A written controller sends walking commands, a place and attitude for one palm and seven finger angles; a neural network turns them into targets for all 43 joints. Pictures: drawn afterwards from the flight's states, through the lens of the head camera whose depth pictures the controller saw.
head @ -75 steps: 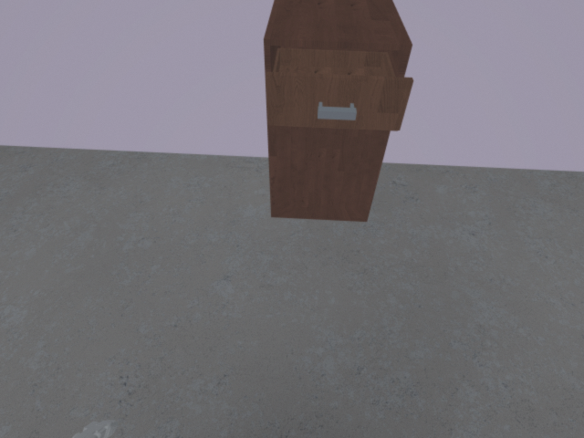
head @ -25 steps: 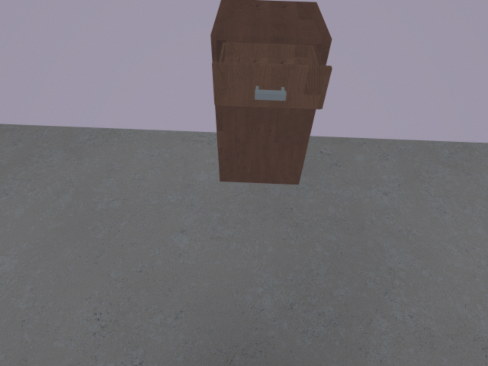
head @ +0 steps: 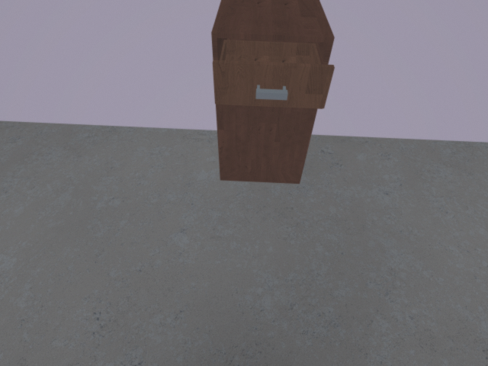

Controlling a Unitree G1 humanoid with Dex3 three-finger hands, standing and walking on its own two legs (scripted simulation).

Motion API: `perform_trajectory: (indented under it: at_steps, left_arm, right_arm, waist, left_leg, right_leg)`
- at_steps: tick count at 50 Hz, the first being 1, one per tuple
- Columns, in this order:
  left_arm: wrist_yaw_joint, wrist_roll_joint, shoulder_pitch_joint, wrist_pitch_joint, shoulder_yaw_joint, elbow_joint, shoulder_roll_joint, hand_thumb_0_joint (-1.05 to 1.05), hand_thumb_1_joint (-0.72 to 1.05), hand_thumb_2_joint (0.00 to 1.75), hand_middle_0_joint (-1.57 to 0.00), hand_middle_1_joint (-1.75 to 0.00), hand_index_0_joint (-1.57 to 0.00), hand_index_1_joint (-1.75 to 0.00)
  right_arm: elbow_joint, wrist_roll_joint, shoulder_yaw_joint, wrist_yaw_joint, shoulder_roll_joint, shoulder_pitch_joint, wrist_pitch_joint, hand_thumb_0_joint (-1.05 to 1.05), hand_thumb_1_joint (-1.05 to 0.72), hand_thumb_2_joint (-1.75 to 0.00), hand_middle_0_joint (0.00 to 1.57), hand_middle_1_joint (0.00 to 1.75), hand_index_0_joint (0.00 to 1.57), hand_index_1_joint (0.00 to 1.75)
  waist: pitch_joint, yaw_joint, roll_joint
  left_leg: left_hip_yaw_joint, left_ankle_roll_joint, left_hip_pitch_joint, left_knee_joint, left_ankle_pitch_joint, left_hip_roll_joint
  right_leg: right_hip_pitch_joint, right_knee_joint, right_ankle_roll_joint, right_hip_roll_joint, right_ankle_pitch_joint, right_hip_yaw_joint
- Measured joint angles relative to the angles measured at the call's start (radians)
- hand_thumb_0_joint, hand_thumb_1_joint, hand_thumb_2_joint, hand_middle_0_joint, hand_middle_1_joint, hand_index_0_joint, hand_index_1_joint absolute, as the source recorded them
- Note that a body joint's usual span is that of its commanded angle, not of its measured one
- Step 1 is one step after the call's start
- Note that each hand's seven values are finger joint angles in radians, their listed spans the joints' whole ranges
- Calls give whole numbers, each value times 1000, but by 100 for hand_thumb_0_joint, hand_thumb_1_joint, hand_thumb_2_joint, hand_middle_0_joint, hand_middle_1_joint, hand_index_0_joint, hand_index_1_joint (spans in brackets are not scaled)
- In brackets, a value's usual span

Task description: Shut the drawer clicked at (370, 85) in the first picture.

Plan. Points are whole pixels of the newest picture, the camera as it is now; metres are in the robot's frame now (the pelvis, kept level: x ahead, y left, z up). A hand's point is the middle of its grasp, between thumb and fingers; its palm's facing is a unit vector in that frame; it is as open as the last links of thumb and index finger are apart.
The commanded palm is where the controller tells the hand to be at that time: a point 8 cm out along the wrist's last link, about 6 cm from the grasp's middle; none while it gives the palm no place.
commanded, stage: walk to a spot facing it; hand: left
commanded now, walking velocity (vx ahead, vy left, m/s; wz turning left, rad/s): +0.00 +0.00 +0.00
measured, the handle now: (271, 91) +0.98 -0.03 -0.07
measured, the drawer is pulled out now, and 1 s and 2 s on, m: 0.19 0.19 0.19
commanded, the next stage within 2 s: none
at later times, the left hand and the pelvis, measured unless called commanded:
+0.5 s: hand out of the picture +0.05 +0.17 -0.18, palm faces -0.15 -0.95 -0.28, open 7.4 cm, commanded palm none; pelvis -0.02 -0.03 -0.03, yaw -12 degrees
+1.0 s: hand out of the picture +0.11 +0.17 -0.16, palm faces -0.30 -0.93 -0.21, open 7.4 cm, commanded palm none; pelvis +0.06 -0.02 +0.00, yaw -26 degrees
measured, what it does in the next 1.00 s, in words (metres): lifts its left foot, turning right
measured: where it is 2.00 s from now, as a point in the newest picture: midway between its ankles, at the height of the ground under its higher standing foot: (272, 341)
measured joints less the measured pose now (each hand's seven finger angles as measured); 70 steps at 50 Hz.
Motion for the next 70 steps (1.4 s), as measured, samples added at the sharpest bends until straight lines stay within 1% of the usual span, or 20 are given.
perform_trajectory:
  at_steps: [8, 16, 18, 20, 22, 23, 24, 26, 29, 33, 39, 45, 51, 54, 55, 57, 59, 61, 66, 70]
  left_arm:
    - [4, 0, 7, 9, 10, -15, -3, 0, 90, 90, -20, -30, -20, -30]
    - [-3, 5, 45, 56, 30, -78, -40, 0, 90, 90, -20, -30, -20, -30]
    - [-7, 6, 53, 63, 36, -97, -50, 0, 91, 90, -20, -30, -20, -30]
    - [-12, 7, 62, 70, 43, -113, -64, 0, 91, 90, -20, -30, -20, -30]
    - [-18, 9, 79, 69, 47, -129, -82, 0, 91, 90, -20, -30, -20, -30]
    - [-19, 11, 87, 62, 49, -136, -93, 0, 91, 90, -20, -30, -20, -30]
    - [-18, 14, 93, 53, 48, -141, -102, 0, 91, 90, -20, -30, -20, -30]
    - [-9, 11, 106, 42, 47, -149, -118, 0, 91, 90, -20, -30, -20, -30]
    - [-3, 4, 135, 35, 50, -155, -136, 0, 90, 89, -20, -30, -20, -30]
    - [-8, 1, 182, 10, 49, -148, -150, 0, 90, 89, -20, -30, -20, -30]
    - [-12, 6, 230, -15, 52, -130, -163, 0, 90, 89, -20, -30, -21, -30]
    - [-8, 13, 259, -27, 55, -120, -163, 0, 90, 89, -20, -30, -20, -30]
    - [-3, 19, 277, -20, 60, -114, -149, 0, 90, 90, -20, -30, -20, -30]
    - [-1, 17, 288, -11, 71, -113, -133, 0, 90, 90, -20, -30, -20, -30]
    - [-3, 11, 290, -8, 78, -112, -128, 0, 90, 90, -20, -30, -20, -30]
    - [-7, 11, 266, 6, 92, -91, -108, 0, 90, 90, -20, -30, -20, -30]
    - [-14, 19, 240, 13, 105, -85, -86, 0, 91, 90, -20, -30, -20, -30]
    - [-25, 25, 209, 17, 116, -95, -67, 0, 91, 90, -20, -30, -20, -30]
    - [-32, 27, 132, 28, 123, -141, -56, 0, 91, 90, -19, -30, -20, -30]
    - [-32, 25, 69, 44, 119, -159, -69, 0, 91, 90, -19, -30, -20, -30]
  right_arm:
    - [-15, -2, -7, -8, 7, -7, 2, 1, -91, -90, 20, 30, 20, 30]
    - [-100, -4, -28, -19, 64, 11, 27, 1, -91, -90, 20, 30, 20, 30]
    - [-115, -5, -32, -17, 79, 17, 31, 1, -91, -90, 20, 30, 20, 30]
    - [-126, -7, -38, -15, 88, 24, 33, 1, -91, -90, 20, 30, 20, 30]
    - [-135, -9, -44, -13, 88, 33, 38, 1, -91, -90, 20, 30, 20, 30]
    - [-138, -8, -49, -12, 83, 36, 43, 1, -91, -90, 20, 30, 20, 30]
    - [-139, -6, -53, -12, 81, 38, 52, 1, -91, -90, 20, 30, 20, 30]
    - [-137, -5, -59, -11, 81, 44, 70, 1, -91, -90, 20, 30, 20, 30]
    - [-134, -10, -61, 1, 85, 51, 71, 1, -91, -90, 20, 30, 20, 30]
    - [-149, -19, -68, 12, 80, 55, 48, 1, -91, -90, 20, 30, 20, 30]
    - [-161, -25, -81, 11, 63, 58, 34, 1, -91, -90, 20, 30, 20, 30]
    - [-175, -22, -77, 12, 73, 48, 27, 1, -91, -90, 20, 30, 19, 30]
    - [-211, -9, -65, 16, 109, 22, 10, 1, -91, -90, 20, 30, 19, 30]
    - [-237, -1, -49, 12, 130, 18, -18, 1, -91, -90, 20, 30, 19, 30]
    - [-246, -3, -43, 8, 133, 18, -34, 1, -91, -90, 20, 30, 20, 30]
    - [-251, -7, -31, 3, 154, 26, -46, 1, -91, -90, 20, 30, 20, 30]
    - [-250, -12, -23, 0, 174, 62, -50, 1, -91, -90, 20, 30, 20, 30]
    - [-233, -11, -19, -7, 186, 108, -55, 1, -91, -90, 20, 30, 20, 30]
    - [-168, -2, -33, -34, 172, 210, -64, 0, -93, -90, 20, 30, 20, 30]
    - [-118, -4, -30, -42, 160, 279, -56, 0, -93, -90, 20, 30, 20, 30]
  waist:
    - [2, 11, 0]
    - [30, 14, -16]
    - [46, 21, -25]
    - [64, 28, -23]
    - [72, 33, -4]
    - [74, 34, 17]
    - [73, 29, 32]
    - [71, 25, 43]
    - [56, 36, 35]
    - [28, 35, 21]
    - [-15, 36, 27]
    - [-40, 54, 25]
    - [-45, 80, 5]
    - [-48, 80, -11]
    - [-50, 73, -10]
    - [-39, 61, -35]
    - [-38, 49, -51]
    - [-37, 41, -59]
    - [-20, 29, -58]
    - [8, 9, -49]
  left_leg:
    - [22, -3, -5, 21, -15, 10]
    - [99, -6, -62, 143, -80, 32]
    - [128, -8, -71, 173, -96, 36]
    - [157, -14, -71, 205, -114, 49]
    - [179, -27, -81, 256, -142, 74]
    - [179, -31, -102, 307, -165, 98]
    - [147, -34, -145, 400, -226, 103]
    - [66, -30, -230, 591, -286, 72]
    - [19, -29, -316, 746, -189, 50]
    - [1, -40, -373, 779, -71, 53]
    - [-27, -56, -410, 739, -18, 69]
    - [-31, -60, -404, 615, -39, 67]
    - [-24, -40, -336, 402, -100, 24]
    - [-14, -24, -232, 207, -78, 2]
    - [-12, -5, -208, 170, -58, 5]
    - [30, 33, -191, 217, -69, 0]
    - [65, 50, -136, 193, -86, 4]
    - [93, 52, -78, 138, -82, 9]
    - [169, 62, 29, 41, -90, 9]
    - [214, 67, 76, 26, -126, 10]
  right_leg:
    - [-15, 21, -2, 10, -5, 21]
    - [-126, 190, -4, 37, -60, 95]
    - [-172, 279, -1, 30, -99, 75]
    - [-203, 368, 7, 16, -179, 29]
    - [-195, 362, 8, 4, -173, -11]
    - [-192, 344, -17, 15, -121, -28]
    - [-201, 353, -42, 28, -117, -37]
    - [-195, 333, -74, 42, -125, -42]
    - [-157, 216, -86, 62, -69, -18]
    - [-113, 73, -92, 80, 14, 31]
    - [-75, -18, -91, 103, 49, 92]
    - [-37, -43, -79, 115, 32, 151]
    - [3, -21, -47, 109, -27, 225]
    - [-3, 70, -21, 113, -105, 265]
    - [-34, 160, -25, 121, -154, 256]
    - [-130, 421, -23, 100, -236, 179]
    - [-228, 632, -17, 67, -206, 93]
    - [-315, 754, -9, 31, -126, 33]
    - [-484, 856, 11, -25, 19, 4]
    - [-548, 830, 20, -39, 66, -16]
